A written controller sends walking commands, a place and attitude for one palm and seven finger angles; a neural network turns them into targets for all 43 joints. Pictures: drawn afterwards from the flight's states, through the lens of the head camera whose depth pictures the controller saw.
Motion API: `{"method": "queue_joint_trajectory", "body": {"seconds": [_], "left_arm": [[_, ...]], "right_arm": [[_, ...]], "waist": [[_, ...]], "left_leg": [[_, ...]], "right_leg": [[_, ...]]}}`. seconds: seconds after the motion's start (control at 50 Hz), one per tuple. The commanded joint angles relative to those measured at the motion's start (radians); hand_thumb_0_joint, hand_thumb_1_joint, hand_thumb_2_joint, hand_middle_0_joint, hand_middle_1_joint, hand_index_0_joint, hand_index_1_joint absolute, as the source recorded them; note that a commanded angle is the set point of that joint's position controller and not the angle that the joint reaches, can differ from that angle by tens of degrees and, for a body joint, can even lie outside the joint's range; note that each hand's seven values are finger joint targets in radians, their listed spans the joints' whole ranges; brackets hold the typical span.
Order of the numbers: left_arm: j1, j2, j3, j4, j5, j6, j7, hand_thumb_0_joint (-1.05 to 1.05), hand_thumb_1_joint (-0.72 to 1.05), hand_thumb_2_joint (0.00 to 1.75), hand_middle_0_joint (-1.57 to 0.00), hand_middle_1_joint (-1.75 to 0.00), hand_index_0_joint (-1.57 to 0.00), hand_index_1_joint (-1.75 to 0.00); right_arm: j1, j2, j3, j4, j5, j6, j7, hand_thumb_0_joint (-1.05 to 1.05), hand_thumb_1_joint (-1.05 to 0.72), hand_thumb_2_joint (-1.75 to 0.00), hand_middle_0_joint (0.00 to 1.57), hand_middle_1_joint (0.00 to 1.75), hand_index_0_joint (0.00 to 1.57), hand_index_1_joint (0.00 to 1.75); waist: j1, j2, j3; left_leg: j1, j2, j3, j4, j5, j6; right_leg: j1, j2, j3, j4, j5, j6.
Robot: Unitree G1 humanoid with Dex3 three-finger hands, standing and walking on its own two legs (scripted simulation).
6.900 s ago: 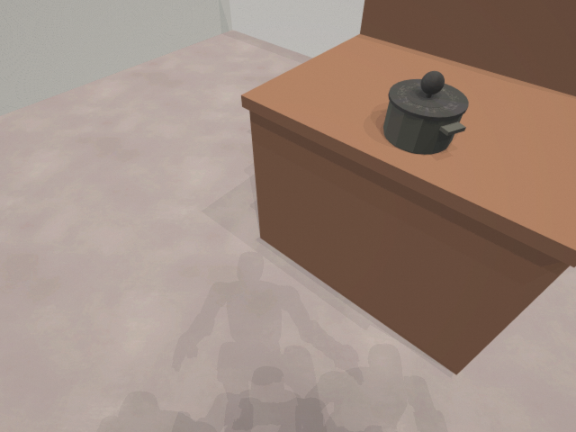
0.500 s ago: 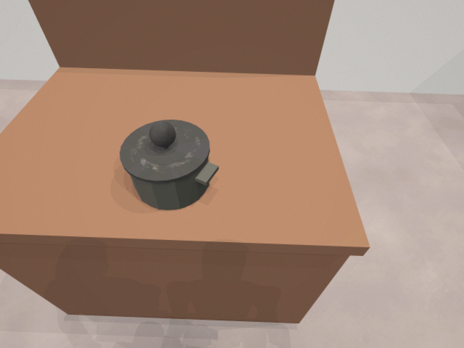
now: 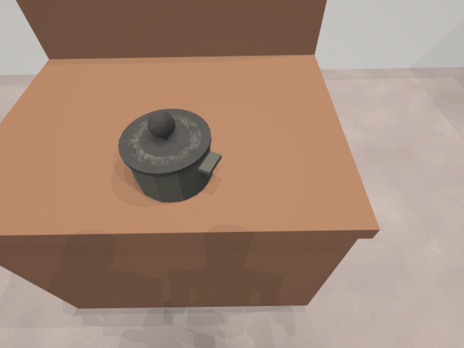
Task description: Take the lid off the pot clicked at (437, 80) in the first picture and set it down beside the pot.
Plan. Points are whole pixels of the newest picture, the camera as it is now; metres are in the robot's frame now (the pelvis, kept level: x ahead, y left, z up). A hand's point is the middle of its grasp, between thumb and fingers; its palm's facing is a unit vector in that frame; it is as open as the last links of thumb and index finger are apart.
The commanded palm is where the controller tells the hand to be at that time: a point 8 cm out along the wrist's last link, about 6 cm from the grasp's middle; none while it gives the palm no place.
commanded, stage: look again from close up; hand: left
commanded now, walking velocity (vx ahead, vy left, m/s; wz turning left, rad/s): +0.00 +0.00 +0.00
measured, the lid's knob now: (161, 124) +0.49 +0.17 +0.10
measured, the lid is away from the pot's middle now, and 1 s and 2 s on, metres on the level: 0.00 0.00 0.00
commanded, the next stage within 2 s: lift the closed hand beside the body in 0.60 s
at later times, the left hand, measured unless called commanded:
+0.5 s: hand out of the picture +0.01 +0.19 -0.17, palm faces -0.01 -0.97 -0.23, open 7.4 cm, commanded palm none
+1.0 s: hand out of the picture +0.12 +0.19 -0.06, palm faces +0.20 -0.94 -0.27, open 5.6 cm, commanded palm +0.08 +0.25 -0.02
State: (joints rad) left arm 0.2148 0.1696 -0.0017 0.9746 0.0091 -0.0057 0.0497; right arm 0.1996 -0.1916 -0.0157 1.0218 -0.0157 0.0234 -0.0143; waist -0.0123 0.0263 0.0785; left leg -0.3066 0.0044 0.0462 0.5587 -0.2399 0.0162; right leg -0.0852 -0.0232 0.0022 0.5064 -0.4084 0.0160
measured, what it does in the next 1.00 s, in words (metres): stands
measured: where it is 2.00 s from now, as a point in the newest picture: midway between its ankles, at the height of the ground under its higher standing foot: outside the picture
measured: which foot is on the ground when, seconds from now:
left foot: down 0.00-1.00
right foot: down 0.00-1.00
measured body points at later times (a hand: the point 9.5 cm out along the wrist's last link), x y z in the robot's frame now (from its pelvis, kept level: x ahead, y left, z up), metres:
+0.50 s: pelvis +0.00 +0.01 +0.00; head +0.05 +0.00 +0.45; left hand +0.01 +0.24 -0.15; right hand +0.04 -0.22 -0.16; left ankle +0.04 +0.11 -0.73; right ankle -0.08 -0.13 -0.73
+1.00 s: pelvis -0.02 -0.01 +0.01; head -0.01 -0.01 +0.46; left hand +0.11 +0.24 -0.04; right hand +0.17 -0.25 -0.08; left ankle +0.04 +0.11 -0.73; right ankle -0.08 -0.13 -0.73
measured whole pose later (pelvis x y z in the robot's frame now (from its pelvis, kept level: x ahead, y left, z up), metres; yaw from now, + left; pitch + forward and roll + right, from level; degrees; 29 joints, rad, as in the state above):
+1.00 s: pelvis -0.02 -0.01 +0.01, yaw +2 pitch +1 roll +0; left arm 0.49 0.17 0.06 0.20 0.00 -0.02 0.09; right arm 0.13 -0.22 -0.04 0.68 0.03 -0.08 0.00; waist -0.01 0.02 0.00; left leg -0.33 0.01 0.01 0.49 -0.16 0.00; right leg -0.10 0.00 -0.04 0.44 -0.35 0.00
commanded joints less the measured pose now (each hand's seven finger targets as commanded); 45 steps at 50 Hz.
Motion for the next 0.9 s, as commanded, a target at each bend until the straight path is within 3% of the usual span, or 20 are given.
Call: {"method": "queue_joint_trajectory", "body": {"seconds": [0.0, 0.1, 0.22, 0.3, 0.38, 0.66, 0.68, 0.7, 0.72, 0.74, 0.76, 0.78, 0.8, 0.82, 0.86, 0.88], "left_arm": [[0.072, 0.128, 0.025, -0.039, 0.001, -0.014, 0.005, 0.00, 0.90, 0.90, -0.20, -0.30, -0.20, -0.30], [0.087, 0.128, 0.022, -0.027, 0.002, -0.010, 0.003, 0.00, 0.90, 0.90, -0.20, -0.30, -0.20, -0.30], [0.104, 0.127, 0.018, -0.007, 0.004, -0.010, 0.001, 0.00, 0.90, 0.90, -0.20, -0.30, -0.20, -0.30], [0.119, 0.125, 0.017, 0.003, 0.005, -0.007, 0.000, 0.00, 0.90, 0.90, -0.20, -0.30, -0.20, -0.30], [0.137, 0.125, 0.014, 0.015, 0.003, -0.010, 0.000, 0.00, 0.90, 0.90, -0.20, -0.30, -0.20, -0.30], [0.165, 0.099, 0.010, 0.038, 0.004, -0.011, 0.001, 0.00, 0.90, 0.90, -0.20, -0.30, -0.20, -0.30], [0.100, 0.180, 0.000, 0.020, -0.006, -0.045, 0.000, 0.00, 0.90, 0.90, -0.20, -0.30, -0.20, -0.30], [-0.461, 0.413, 0.163, -0.969, -0.111, -0.163, 0.054, 0.00, 0.90, 0.90, -0.24, -0.35, -0.24, -0.35], [-0.023, 0.206, -0.013, -1.015, -0.097, -0.108, 0.080, 0.00, 0.90, 0.90, -0.29, -0.40, -0.29, -0.40], [0.187, 0.082, 0.028, -0.822, -0.060, -0.026, 0.105, 0.00, 0.90, 0.90, -0.33, -0.44, -0.33, -0.44], [0.297, 0.014, -0.007, -0.768, -0.030, 0.011, 0.111, 0.00, 0.90, 0.90, -0.38, -0.49, -0.38, -0.49], [0.402, -0.029, -0.018, -0.622, 0.009, 0.038, 0.111, 0.00, 0.90, 0.90, -0.42, -0.54, -0.42, -0.54], [0.402, -0.014, 0.012, -0.538, 0.032, 0.043, 0.101, 0.00, 0.90, 0.90, -0.46, -0.59, -0.46, -0.59], [0.416, 0.024, 0.051, -0.562, 0.034, 0.026, 0.085, 0.00, 0.90, 0.90, -0.51, -0.64, -0.51, -0.64], [0.515, 0.094, 0.120, -0.733, 0.010, -0.006, 0.063, 0.00, 0.90, 0.90, -0.60, -0.73, -0.60, -0.73], [0.522, 0.161, 0.185, -0.796, 0.001, -0.017, 0.066, 0.00, 0.90, 0.90, -0.64, -0.78, -0.64, -0.78]], "right_arm": [[0.019, -0.122, -0.024, -0.049, -0.005, -0.026, -0.004, 0.00, -0.90, -0.90, 0.20, 0.30, 0.20, 0.30], [0.027, -0.126, -0.021, -0.039, -0.003, -0.028, -0.005, 0.00, -0.90, -0.90, 0.20, 0.30, 0.20, 0.30], [0.031, -0.121, -0.019, -0.027, 0.002, -0.027, -0.004, 0.00, -0.90, -0.90, 0.20, 0.30, 0.20, 0.30], [0.033, -0.120, -0.018, -0.024, 0.002, -0.027, -0.005, 0.00, -0.90, -0.90, 0.20, 0.30, 0.20, 0.30], [0.041, -0.113, -0.016, -0.016, 0.007, -0.030, -0.006, 0.00, -0.90, -0.90, 0.20, 0.30, 0.20, 0.30], [0.047, -0.096, -0.009, 0.009, 0.009, -0.029, -0.011, 0.00, -0.90, -0.90, 0.20, 0.30, 0.20, 0.30], [0.092, -0.102, -0.003, -0.021, -0.012, -0.056, -0.001, 0.00, -0.90, -0.90, 0.20, 0.30, 0.20, 0.30], [-0.131, -0.223, -0.038, -0.246, 0.055, -0.185, 0.007, 0.00, -0.90, -0.90, 0.20, 0.30, 0.20, 0.30], [0.012, -0.178, -0.003, -0.312, 0.065, -0.276, -0.023, 0.00, -0.90, -0.90, 0.20, 0.30, 0.20, 0.30], [-0.050, -0.155, -0.005, -0.228, 0.062, -0.280, -0.023, 0.00, -0.90, -0.90, 0.20, 0.30, 0.20, 0.30], [-0.053, -0.150, -0.013, -0.244, 0.049, -0.279, -0.007, 0.00, -0.90, -0.90, 0.20, 0.30, 0.20, 0.30], [-0.070, -0.148, -0.032, -0.253, 0.047, -0.266, 0.013, 0.00, -0.90, -0.90, 0.20, 0.30, 0.20, 0.30], [-0.067, -0.160, -0.055, -0.268, 0.037, -0.232, 0.029, 0.00, -0.90, -0.90, 0.20, 0.30, 0.20, 0.30], [-0.085, -0.164, -0.071, -0.304, 0.036, -0.203, 0.035, 0.00, -0.90, -0.90, 0.20, 0.30, 0.20, 0.30], [-0.114, -0.161, -0.078, -0.387, 0.038, -0.167, 0.036, 0.00, -0.90, -0.90, 0.20, 0.30, 0.20, 0.30], [-0.122, -0.157, -0.078, -0.413, 0.041, -0.153, 0.029, 0.00, -0.90, -0.90, 0.20, 0.30, 0.20, 0.30]], "waist": [[0.010, -0.014, -0.057], [0.013, 0.016, -0.070], [0.012, -0.031, -0.055], [0.011, -0.009, -0.055], [0.013, -0.035, -0.072], [0.010, -0.037, -0.041], [-0.019, -0.005, -0.130], [0.067, 0.041, -0.387], [0.008, 0.096, -0.494], [0.032, 0.067, -0.388], [0.042, 0.045, -0.260], [0.038, -0.026, -0.149], [0.024, -0.105, -0.053], [0.030, -0.130, -0.027], [0.061, -0.082, -0.073], [0.073, -0.056, -0.100]], "left_leg": [[0.146, 0.090, -0.131, -0.079, 0.243, 0.039], [0.167, 0.097, -0.141, -0.104, 0.249, 0.046], [0.165, 0.095, -0.133, -0.110, 0.205, 0.045], [0.171, 0.096, -0.136, -0.125, 0.185, 0.047], [0.191, 0.098, -0.129, -0.109, 0.246, 0.049], [0.179, 0.094, -0.123, -0.114, 0.237, 0.046], [0.298, 0.051, -0.134, -0.104, 0.409, 0.062], [0.308, -0.033, -0.119, -0.094, 0.355, 0.031], [0.490, 0.017, -0.069, -0.119, 0.525, -0.017], [0.432, 0.025, -0.079, -0.129, 0.575, -0.017], [0.382, 0.026, -0.096, -0.136, 0.614, -0.002], [0.297, 0.025, -0.091, -0.125, 0.580, 0.008], [0.205, 0.024, -0.092, -0.111, 0.473, 0.009], [0.166, 0.021, -0.087, -0.103, 0.397, 0.010], [0.161, 0.009, -0.068, -0.103, 0.290, 0.008], [0.171, 0.008, -0.053, -0.102, 0.276, 0.006]], "right_leg": [[-0.126, -0.062, 0.055, -0.077, 0.277, -0.039], [-0.127, -0.058, 0.048, -0.074, 0.236, -0.034], [-0.136, -0.069, 0.061, -0.096, 0.237, -0.035], [-0.141, -0.070, 0.056, -0.095, 0.219, -0.035], [-0.128, -0.076, 0.057, -0.097, 0.275, -0.034], [-0.127, -0.087, 0.065, -0.119, 0.300, -0.034], [-0.105, -0.009, 0.015, -0.026, 0.340, -0.047], [-0.154, 0.001, -0.007, -0.074, 0.314, -0.032], [-0.086, 0.035, -0.033, -0.047, 0.435, -0.056], [-0.124, 0.032, -0.047, -0.045, 0.361, -0.049], [-0.143, 0.024, -0.078, -0.085, 0.344, -0.041], [-0.174, 0.026, -0.090, -0.127, 0.364, -0.035], [-0.228, 0.026, -0.105, -0.138, 0.371, -0.031], [-0.237, 0.021, -0.104, -0.141, 0.369, -0.026], [-0.217, 0.017, -0.095, -0.157, 0.310, -0.027], [-0.188, 0.012, -0.088, -0.164, 0.320, -0.032]]}}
